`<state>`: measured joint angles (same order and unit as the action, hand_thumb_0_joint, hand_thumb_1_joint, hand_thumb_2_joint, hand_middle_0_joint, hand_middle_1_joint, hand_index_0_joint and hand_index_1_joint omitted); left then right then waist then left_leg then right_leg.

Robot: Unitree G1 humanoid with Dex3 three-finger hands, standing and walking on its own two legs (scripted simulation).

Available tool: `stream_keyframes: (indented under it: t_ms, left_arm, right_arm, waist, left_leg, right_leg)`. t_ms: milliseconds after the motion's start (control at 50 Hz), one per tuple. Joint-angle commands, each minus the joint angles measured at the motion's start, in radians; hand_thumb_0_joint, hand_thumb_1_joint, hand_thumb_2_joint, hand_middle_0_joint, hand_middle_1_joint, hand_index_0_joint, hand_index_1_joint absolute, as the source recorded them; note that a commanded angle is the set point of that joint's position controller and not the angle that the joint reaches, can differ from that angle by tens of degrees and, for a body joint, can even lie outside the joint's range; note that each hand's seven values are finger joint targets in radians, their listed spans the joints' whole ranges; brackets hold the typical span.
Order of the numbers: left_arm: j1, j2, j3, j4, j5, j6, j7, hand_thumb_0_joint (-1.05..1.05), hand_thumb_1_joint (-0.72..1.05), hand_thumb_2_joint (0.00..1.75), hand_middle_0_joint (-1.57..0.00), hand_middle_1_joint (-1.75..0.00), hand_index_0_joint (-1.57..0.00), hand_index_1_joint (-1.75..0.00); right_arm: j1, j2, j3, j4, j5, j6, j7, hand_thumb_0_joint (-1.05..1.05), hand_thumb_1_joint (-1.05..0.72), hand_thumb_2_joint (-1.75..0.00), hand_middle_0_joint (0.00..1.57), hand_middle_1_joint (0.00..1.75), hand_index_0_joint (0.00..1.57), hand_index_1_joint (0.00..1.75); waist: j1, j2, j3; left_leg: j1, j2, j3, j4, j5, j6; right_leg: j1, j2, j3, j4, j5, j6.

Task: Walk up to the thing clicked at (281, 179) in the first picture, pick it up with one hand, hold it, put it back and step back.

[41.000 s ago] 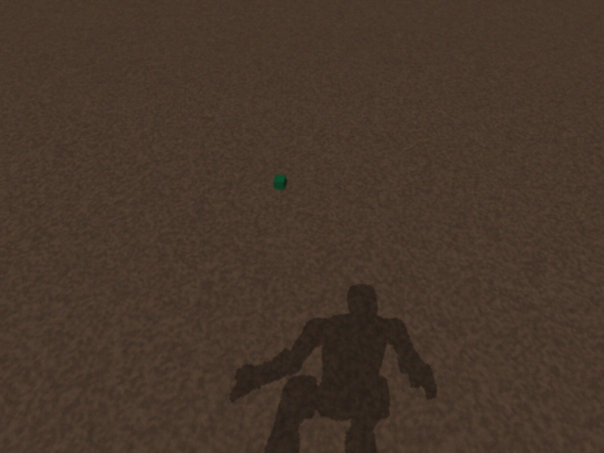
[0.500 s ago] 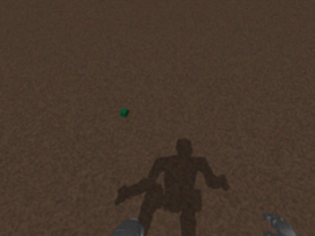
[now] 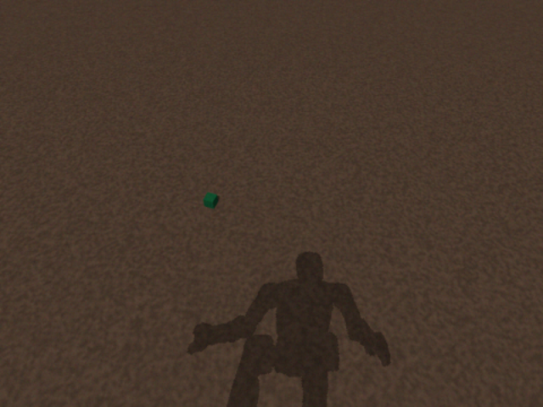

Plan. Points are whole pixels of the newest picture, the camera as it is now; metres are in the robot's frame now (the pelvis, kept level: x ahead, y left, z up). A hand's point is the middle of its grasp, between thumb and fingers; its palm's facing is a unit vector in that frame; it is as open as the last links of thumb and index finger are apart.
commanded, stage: step back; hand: left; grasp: from above
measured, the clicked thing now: (210, 200) +1.09 +0.26 -0.74
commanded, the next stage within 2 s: stand in 0.54 s
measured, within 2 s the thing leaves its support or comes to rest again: neither
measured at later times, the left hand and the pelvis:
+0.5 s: hand out of the picture +0.14 +0.29 -0.15, palm faces +0.05 -0.93 -0.37, open 7.4 cm; pelvis +0.05 +0.02 +0.00, yaw +2 degrees
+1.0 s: hand out of the picture +0.12 +0.27 -0.14, palm faces +0.01 -0.94 -0.33, open 7.3 cm; pelvis +0.04 +0.02 +0.02, yaw +2 degrees
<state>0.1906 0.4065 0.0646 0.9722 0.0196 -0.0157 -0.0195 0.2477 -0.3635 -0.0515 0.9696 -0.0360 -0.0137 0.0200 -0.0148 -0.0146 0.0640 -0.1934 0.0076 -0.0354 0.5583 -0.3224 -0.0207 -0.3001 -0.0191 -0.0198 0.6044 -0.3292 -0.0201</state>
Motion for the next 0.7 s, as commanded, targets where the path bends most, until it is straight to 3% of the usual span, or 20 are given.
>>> stream_keyframes:
  t_ms: [0,20,40,60,120,180,220,240,280,300,320,340,360,400,420,440,500,520,560,680]
  left_arm:
    - [0.109,0.236,0.072,-0.008,0.023,-0.048,0.040,0.00,0.90,0.90,-0.20,-0.30,-0.20,-0.30]
    - [0.047,0.294,0.080,-0.035,0.022,-0.049,0.042,0.00,0.90,0.90,-0.20,-0.30,-0.20,-0.30]
    - [-0.054,0.310,0.082,-0.061,0.024,-0.044,0.036,0.00,0.90,0.90,-0.20,-0.30,-0.20,-0.30]
    - [-0.094,0.279,0.077,-0.077,0.023,-0.044,0.033,0.00,0.90,0.90,-0.20,-0.30,-0.20,-0.30]
    - [-0.101,0.224,0.060,-0.064,0.013,-0.053,0.034,0.00,0.90,0.90,-0.20,-0.30,-0.20,-0.30]
    - [-0.106,0.233,0.059,-0.060,0.017,-0.050,0.032,0.00,0.90,0.90,-0.20,-0.30,-0.20,-0.30]
    - [-0.122,0.223,0.057,-0.058,0.009,-0.047,0.031,0.00,0.90,0.90,-0.20,-0.30,-0.20,-0.30]
    - [-0.136,0.220,0.053,-0.057,0.005,-0.042,0.030,0.00,0.90,0.90,-0.20,-0.30,-0.20,-0.30]
    - [-0.115,0.190,0.035,-0.050,-0.006,-0.030,0.031,0.00,0.90,0.90,-0.20,-0.30,-0.20,-0.30]
    - [-0.099,0.162,0.025,-0.057,-0.011,-0.027,0.032,0.00,0.90,0.90,-0.20,-0.30,-0.20,-0.30]
    - [-0.103,0.133,0.018,-0.063,-0.022,-0.024,0.033,0.00,0.90,0.90,-0.20,-0.30,-0.20,-0.30]
    - [-0.100,0.135,0.014,-0.044,-0.032,-0.016,0.033,0.00,0.90,0.90,-0.20,-0.30,-0.20,-0.30]
    - [-0.106,0.150,0.016,-0.023,-0.027,-0.014,0.035,0.00,0.90,0.90,-0.20,-0.30,-0.20,-0.30]
    - [-0.095,0.167,0.015,-0.002,-0.018,-0.027,0.036,0.00,0.90,0.90,-0.20,-0.30,-0.20,-0.30]
    - [-0.091,0.188,0.018,0.003,-0.016,-0.032,0.038,0.00,0.90,0.90,-0.20,-0.30,-0.20,-0.30]
    - [-0.098,0.199,0.022,0.006,-0.021,-0.034,0.039,0.00,0.90,0.90,-0.20,-0.30,-0.20,-0.30]
    - [-0.115,0.190,0.017,0.018,-0.021,-0.029,0.044,0.00,0.90,0.90,-0.20,-0.30,-0.20,-0.30]
    - [-0.105,0.136,-0.012,0.046,-0.027,-0.021,0.038,0.00,0.90,0.90,-0.20,-0.30,-0.20,-0.30]
    - [-0.120,0.144,-0.015,0.050,-0.025,-0.019,0.036,0.00,0.90,0.90,-0.20,-0.30,-0.20,-0.30]
    - [-0.138,0.149,-0.020,0.077,-0.018,-0.018,0.035,0.00,0.90,0.90,-0.20,-0.30,-0.20,-0.30]
  right_arm:
    - [-0.108,-0.112,-0.012,-0.113,0.029,-0.002,-0.022,0.00,-0.90,-0.90,0.20,0.30,0.20,0.30]
    - [-0.074,-0.125,-0.016,-0.098,0.021,0.009,-0.033,0.00,-0.90,-0.90,0.20,0.30,0.20,0.30]
    - [-0.024,-0.200,-0.042,-0.059,0.014,0.014,-0.038,0.00,-0.90,-0.90,0.20,0.30,0.20,0.30]
    - [0.000,-0.221,-0.048,-0.041,0.016,0.013,-0.035,0.00,-0.90,-0.90,0.20,0.30,0.20,0.30]
    - [0.005,-0.193,-0.039,-0.007,0.015,0.010,-0.025,0.00,-0.90,-0.90,0.20,0.30,0.20,0.30]
    - [-0.001,-0.188,-0.035,-0.005,0.009,0.008,-0.020,0.00,-0.90,-0.90,0.20,0.30,0.20,0.30]
    - [0.007,-0.173,-0.031,0.006,0.008,0.000,-0.020,0.00,-0.90,-0.90,0.20,0.30,0.20,0.30]
    - [0.010,-0.172,-0.034,0.015,0.003,-0.005,-0.021,0.00,-0.90,-0.90,0.20,0.30,0.20,0.30]
    - [0.009,-0.167,-0.038,0.030,-0.001,-0.015,-0.029,0.00,-0.90,-0.90,0.20,0.30,0.20,0.30]
    - [0.001,-0.201,-0.049,0.025,-0.006,-0.020,-0.035,0.00,-0.90,-0.90,0.20,0.30,0.20,0.30]
    - [-0.025,-0.239,-0.052,0.017,-0.009,-0.025,-0.040,0.00,-0.90,-0.90,0.20,0.30,0.20,0.30]
    - [-0.115,-0.266,-0.047,-0.002,0.002,-0.025,-0.038,0.00,-0.90,-0.90,0.20,0.30,0.20,0.30]
    - [-0.147,-0.268,-0.042,0.002,0.009,-0.021,-0.032,0.00,-0.90,-0.90,0.20,0.30,0.20,0.30]
    - [-0.176,-0.216,-0.025,0.011,0.014,-0.014,-0.029,0.00,-0.90,-0.90,0.20,0.30,0.20,0.30]
    - [-0.164,-0.210,-0.025,0.011,0.015,-0.014,-0.032,0.00,-0.90,-0.90,0.20,0.30,0.20,0.30]
    - [-0.137,-0.198,-0.022,0.024,0.020,-0.013,-0.035,0.00,-0.90,-0.90,0.20,0.30,0.20,0.30]
    - [-0.156,-0.200,-0.025,0.044,0.023,-0.009,-0.035,0.00,-0.90,-0.90,0.20,0.30,0.20,0.30]
    - [-0.143,-0.211,-0.010,0.048,0.029,-0.019,-0.033,0.00,-0.90,-0.90,0.20,0.30,0.20,0.30]
    - [-0.156,-0.218,-0.011,0.054,0.028,-0.027,-0.034,0.00,-0.90,-0.90,0.20,0.30,0.20,0.30]
    - [-0.201,-0.203,-0.003,0.061,0.031,-0.024,-0.035,0.00,-0.90,-0.90,0.20,0.30,0.20,0.30]
  waist:
    - [0.102,-0.107,-0.072]
    - [0.083,-0.116,-0.060]
    - [0.049,-0.086,0.000]
    - [0.032,-0.066,0.043]
    - [0.030,-0.078,0.021]
    - [0.034,-0.124,-0.003]
    - [0.029,-0.148,-0.042]
    - [0.013,-0.147,-0.056]
    - [0.005,-0.097,-0.082]
    - [0.010,-0.032,-0.124]
    - [0.028,0.073,-0.137]
    - [0.056,0.094,-0.117]
    - [0.050,0.112,-0.103]
    - [0.062,0.085,-0.118]
    - [0.046,0.065,-0.148]
    - [0.035,0.063,-0.163]
    - [0.031,0.057,-0.187]
    - [0.025,0.035,-0.173]
    - [0.022,0.038,-0.167]
    - [0.022,0.034,-0.150]
  left_leg:
    - [-0.364,-0.040,-0.050,0.202,-0.113,0.047]
    - [-0.333,-0.055,-0.079,0.307,-0.261,0.033]
    - [-0.253,-0.007,-0.097,0.379,-0.283,0.030]
    - [-0.222,0.014,-0.103,0.380,-0.252,0.028]
    - [-0.219,0.009,-0.120,0.337,-0.139,0.029]
    - [-0.168,0.020,-0.051,0.212,-0.129,0.020]
    - [-0.126,0.016,0.007,0.089,-0.107,0.013]
    - [-0.079,0.007,0.036,0.005,-0.055,0.018]
    - [0.022,-0.006,0.032,-0.152,0.159,0.023]
    - [0.083,0.064,-0.063,-0.149,0.325,0.053]
    - [0.068,0.182,-0.202,-0.173,0.412,0.095]
    - [-0.006,0.229,-0.245,-0.176,0.319,0.156]
    - [-0.076,0.228,-0.217,-0.153,0.293,0.170]
    - [-0.059,0.150,-0.106,-0.105,0.364,0.096]
    - [-0.029,0.116,-0.065,-0.072,0.427,0.073]
    - [-0.027,0.096,-0.051,-0.060,0.460,0.058]
    - [0.033,0.108,-0.046,-0.058,0.536,0.066]
    - [0.062,0.131,-0.086,-0.116,0.532,0.069]
    - [0.088,0.144,-0.090,-0.120,0.603,0.066]
    - [0.119,0.132,-0.059,-0.168,0.580,0.051]
  right_leg:
    - [0.346,-0.172,0.309,-0.290,0.035,-0.055]
    - [0.191,-0.350,0.520,-0.398,-0.242,-0.135]
    - [0.033,-0.406,0.577,-0.416,-0.395,-0.213]
    - [-0.025,-0.380,0.526,-0.407,-0.376,-0.219]
    - [0.019,-0.257,0.308,-0.354,-0.163,-0.143]
    - [0.024,-0.251,0.242,-0.310,-0.017,-0.146]
    - [0.084,-0.235,0.180,-0.246,0.148,-0.139]
    - [0.077,-0.229,0.151,-0.204,0.213,-0.134]
    - [0.070,-0.172,0.084,-0.069,0.397,-0.073]
    - [0.046,-0.140,0.059,0.004,0.426,-0.034]
    - [0.025,-0.071,0.014,0.062,0.312,0.001]
    - [0.047,-0.014,-0.008,0.016,0.067,0.012]
    - [0.131,-0.021,0.005,-0.039,-0.009,0.004]
    - [0.194,-0.070,0.034,-0.122,0.200,-0.004]
    - [0.214,-0.099,0.062,-0.117,0.343,-0.015]
    - [0.229,-0.115,0.078,-0.101,0.410,-0.021]
    - [0.226,-0.116,0.052,-0.093,0.466,-0.019]
    - [0.210,-0.097,0.055,-0.123,0.437,-0.007]
    - [0.221,-0.097,0.051,-0.143,0.453,0.003]
    - [0.248,-0.107,0.047,-0.206,0.481,0.009]
